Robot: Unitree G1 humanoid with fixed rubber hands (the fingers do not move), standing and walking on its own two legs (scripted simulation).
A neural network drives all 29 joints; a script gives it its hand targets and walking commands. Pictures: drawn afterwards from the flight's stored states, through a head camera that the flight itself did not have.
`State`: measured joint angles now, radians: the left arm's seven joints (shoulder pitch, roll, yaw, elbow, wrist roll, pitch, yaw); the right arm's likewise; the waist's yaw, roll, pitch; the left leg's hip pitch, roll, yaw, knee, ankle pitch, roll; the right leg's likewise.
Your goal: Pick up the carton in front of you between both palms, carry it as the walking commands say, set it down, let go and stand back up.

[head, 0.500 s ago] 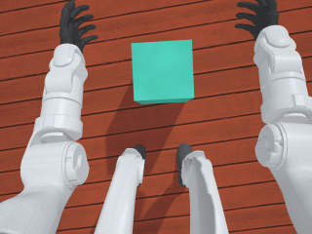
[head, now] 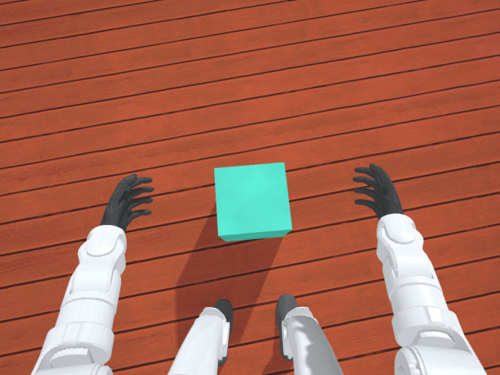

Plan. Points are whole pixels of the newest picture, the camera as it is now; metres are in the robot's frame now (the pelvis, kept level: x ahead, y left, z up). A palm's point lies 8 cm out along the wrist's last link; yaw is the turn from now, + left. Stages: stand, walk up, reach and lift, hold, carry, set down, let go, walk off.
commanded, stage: let go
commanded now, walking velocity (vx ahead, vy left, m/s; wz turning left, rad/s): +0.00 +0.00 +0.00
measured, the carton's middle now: (252, 205) +0.46 +0.02 -0.59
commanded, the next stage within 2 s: stand in 0.92 s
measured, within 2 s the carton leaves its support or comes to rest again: neither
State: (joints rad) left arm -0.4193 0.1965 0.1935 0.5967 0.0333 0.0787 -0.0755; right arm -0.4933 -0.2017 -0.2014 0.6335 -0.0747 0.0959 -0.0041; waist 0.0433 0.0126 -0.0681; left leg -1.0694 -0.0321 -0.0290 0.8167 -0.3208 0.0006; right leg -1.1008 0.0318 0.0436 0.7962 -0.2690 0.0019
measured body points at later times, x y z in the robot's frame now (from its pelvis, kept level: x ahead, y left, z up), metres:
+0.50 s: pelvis +0.04 +0.00 +0.06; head +0.08 -0.01 +0.51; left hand +0.21 +0.24 -0.02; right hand +0.22 -0.23 -0.02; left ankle +0.01 +0.11 -0.68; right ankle +0.03 -0.12 -0.68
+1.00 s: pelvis +0.04 +0.00 +0.05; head +0.04 +0.00 +0.50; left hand +0.20 +0.26 -0.02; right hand +0.20 -0.25 -0.03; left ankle +0.01 +0.11 -0.68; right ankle +0.03 -0.12 -0.68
